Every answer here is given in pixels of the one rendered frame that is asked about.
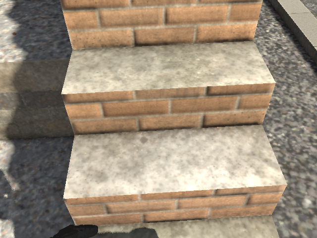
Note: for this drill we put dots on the left robot hand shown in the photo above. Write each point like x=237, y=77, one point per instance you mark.
x=77, y=231

